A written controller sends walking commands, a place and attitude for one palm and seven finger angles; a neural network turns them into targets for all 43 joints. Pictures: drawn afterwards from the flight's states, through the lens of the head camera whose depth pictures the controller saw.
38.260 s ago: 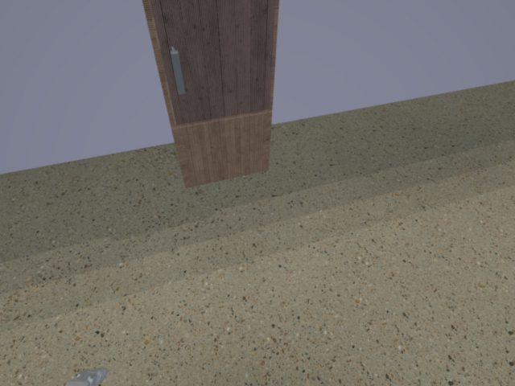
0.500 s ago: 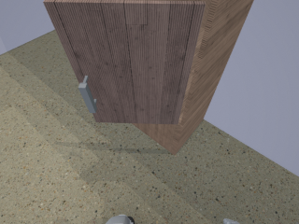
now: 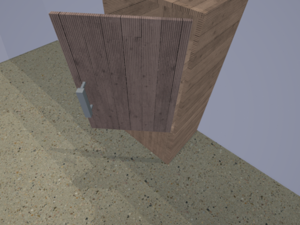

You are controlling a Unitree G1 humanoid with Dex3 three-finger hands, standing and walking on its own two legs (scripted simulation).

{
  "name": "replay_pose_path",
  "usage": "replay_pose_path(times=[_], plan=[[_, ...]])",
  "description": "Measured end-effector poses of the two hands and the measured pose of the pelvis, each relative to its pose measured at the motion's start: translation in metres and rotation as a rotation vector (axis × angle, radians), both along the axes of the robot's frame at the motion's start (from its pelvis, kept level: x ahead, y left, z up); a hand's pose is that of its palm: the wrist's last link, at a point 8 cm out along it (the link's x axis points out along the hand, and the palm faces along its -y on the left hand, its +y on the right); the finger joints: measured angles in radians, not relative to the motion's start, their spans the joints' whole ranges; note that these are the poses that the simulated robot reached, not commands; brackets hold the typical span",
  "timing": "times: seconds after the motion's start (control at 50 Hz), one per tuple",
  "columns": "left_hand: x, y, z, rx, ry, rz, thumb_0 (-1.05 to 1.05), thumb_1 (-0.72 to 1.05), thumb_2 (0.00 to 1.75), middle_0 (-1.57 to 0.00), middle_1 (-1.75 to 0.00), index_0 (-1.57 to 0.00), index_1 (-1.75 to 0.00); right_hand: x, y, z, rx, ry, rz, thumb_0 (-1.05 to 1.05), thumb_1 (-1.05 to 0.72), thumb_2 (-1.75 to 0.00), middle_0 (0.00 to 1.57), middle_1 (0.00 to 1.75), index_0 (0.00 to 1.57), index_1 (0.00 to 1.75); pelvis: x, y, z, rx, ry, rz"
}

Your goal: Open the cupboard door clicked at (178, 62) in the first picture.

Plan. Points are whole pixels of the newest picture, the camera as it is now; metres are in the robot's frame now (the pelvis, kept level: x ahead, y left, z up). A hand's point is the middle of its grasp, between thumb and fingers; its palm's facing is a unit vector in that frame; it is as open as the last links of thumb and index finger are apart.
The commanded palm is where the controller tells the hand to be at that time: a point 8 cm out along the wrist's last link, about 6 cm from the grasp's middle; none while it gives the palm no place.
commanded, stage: look again from close up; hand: left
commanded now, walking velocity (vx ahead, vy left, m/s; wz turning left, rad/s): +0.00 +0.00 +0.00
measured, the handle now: (86, 99) +0.59 +0.31 -0.10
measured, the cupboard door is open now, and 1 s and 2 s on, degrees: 38 38 38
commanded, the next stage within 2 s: shuffle to correct the standing spot in 0.58 s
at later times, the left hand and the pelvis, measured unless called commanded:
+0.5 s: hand out of the picture +0.03 +0.23 -0.17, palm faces +0.02 -0.97 -0.26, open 7.3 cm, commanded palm none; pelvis -0.03 +0.02 +0.00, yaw +0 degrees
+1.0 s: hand out of the picture -0.09 +0.23 -0.19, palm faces +0.07 -0.99 -0.15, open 7.3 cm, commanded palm none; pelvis -0.04 +0.07 -0.01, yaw +1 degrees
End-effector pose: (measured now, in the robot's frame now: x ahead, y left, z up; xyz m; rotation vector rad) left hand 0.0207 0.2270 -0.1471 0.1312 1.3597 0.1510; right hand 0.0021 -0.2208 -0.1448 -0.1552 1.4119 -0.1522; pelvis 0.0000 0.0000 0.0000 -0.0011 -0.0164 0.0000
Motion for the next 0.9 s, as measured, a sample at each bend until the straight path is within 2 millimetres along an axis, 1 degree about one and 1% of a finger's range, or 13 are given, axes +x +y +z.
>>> replay_pose_path(times=[0.08, 0.2, 0.26, 0.34, 0.4, 0.46, 0.56, 0.72, 0.8, 0.9], plan=[[-0.004, 0.001, 0.003, 0.012, 0.0, -0.029, 0.0, 0.92, 0.9, -0.2, -0.3, -0.2, -0.3, -0.001, 0.0, -0.002, 0.013, -0.02, 0.005, 0.01, -0.92, -0.9, 0.2, 0.3, 0.2, 0.3, -0.001, 0.0, 0.0, 0.002, 0.001, 0.004], [0.001, 0.023, 0.012, 0.086, -0.084, -0.028, 0.0, 0.91, 0.9, -0.2, -0.3, -0.2, -0.3, 0.016, -0.018, -0.004, -0.032, -0.143, 0.003, 0.01, -0.92, -0.9, 0.21, 0.3, 0.2, 0.3, -0.005, 0.004, -0.006, 0.001, -0.011, 0.006], [0.005, 0.034, 0.014, 0.107, -0.126, -0.029, 0.0, 0.91, 0.9, -0.2, -0.3, -0.2, -0.3, 0.027, -0.025, 0.001, -0.055, -0.193, 0.01, 0.01, -0.92, -0.9, 0.2, 0.3, 0.2, 0.3, -0.008, 0.006, -0.007, 0.002, -0.027, 0.005], [0.01, 0.043, 0.014, 0.11, -0.171, -0.038, 0.0, 0.91, 0.9, -0.2, -0.3, -0.2, -0.3, 0.037, -0.029, 0.01, -0.08, -0.245, 0.032, 0.01, -0.91, -0.9, 0.2, 0.3, 0.2, 0.3, -0.015, 0.009, -0.007, 0.0, -0.043, 0.001], [0.01, 0.047, 0.015, 0.103, -0.191, -0.047, 0.0, 0.91, 0.9, -0.2, -0.3, -0.2, -0.3, 0.04, -0.029, 0.017, -0.092, -0.268, 0.052, 0.01, -0.91, -0.9, 0.2, 0.3, 0.2, 0.3, -0.022, 0.012, -0.006, -0.003, -0.05, -0.001], [0.005, 0.049, 0.015, 0.091, -0.195, -0.055, 0.0, 0.91, 0.9, -0.2, -0.3, -0.2, -0.3, 0.038, -0.026, 0.021, -0.098, -0.277, 0.066, 0.01, -0.91, -0.9, 0.2, 0.3, 0.2, 0.3, -0.029, 0.016, -0.004, -0.005, -0.052, -0.001], [-0.011, 0.052, 0.011, 0.071, -0.168, -0.059, 0.0, 0.91, 0.9, -0.2, -0.3, -0.2, -0.3, 0.025, -0.018, 0.023, -0.095, -0.258, 0.076, 0.01, -0.91, -0.9, 0.2, 0.3, 0.2, 0.3, -0.039, 0.023, -0.003, -0.007, -0.05, -0.001], [-0.051, 0.053, 0.003, 0.043, -0.074, -0.04, 0.0, 0.91, 0.9, -0.2, -0.3, -0.2, -0.3, -0.014, 0.004, 0.016, -0.066, -0.162, 0.057, 0.01, -0.91, -0.9, 0.2, 0.3, 0.2, 0.3, -0.049, 0.034, -0.002, -0.009, -0.042, 0.003], [-0.074, 0.051, -0.002, 0.025, -0.015, -0.021, 0.0, 0.91, 0.9, -0.2, -0.3, -0.2, -0.3, -0.036, 0.017, 0.01, -0.045, -0.098, 0.04, 0.01, -0.91, -0.9, 0.2, 0.3, 0.2, 0.3, -0.05, 0.039, -0.002, -0.012, -0.036, 0.005], [-0.099, 0.048, -0.007, -0.008, 0.052, 0.019, 0.0, 0.91, 0.9, -0.2, -0.3, -0.2, -0.3, -0.06, 0.036, 0.006, -0.026, -0.02, 0.014, 0.01, -0.91, -0.9, 0.2, 0.3, 0.2, 0.3, -0.045, 0.049, -0.003, -0.02, -0.027, 0.003]])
